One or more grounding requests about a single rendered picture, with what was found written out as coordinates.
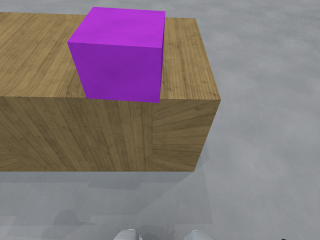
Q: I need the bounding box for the left robot thigh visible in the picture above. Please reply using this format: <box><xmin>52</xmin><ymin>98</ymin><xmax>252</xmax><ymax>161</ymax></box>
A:
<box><xmin>114</xmin><ymin>229</ymin><xmax>143</xmax><ymax>240</ymax></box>

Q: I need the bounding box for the pedestal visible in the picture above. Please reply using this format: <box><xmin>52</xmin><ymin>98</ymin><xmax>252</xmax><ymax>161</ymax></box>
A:
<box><xmin>0</xmin><ymin>12</ymin><xmax>221</xmax><ymax>172</ymax></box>

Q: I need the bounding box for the carton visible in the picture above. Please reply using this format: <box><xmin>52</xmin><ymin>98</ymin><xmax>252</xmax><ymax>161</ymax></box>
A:
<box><xmin>67</xmin><ymin>7</ymin><xmax>166</xmax><ymax>103</ymax></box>

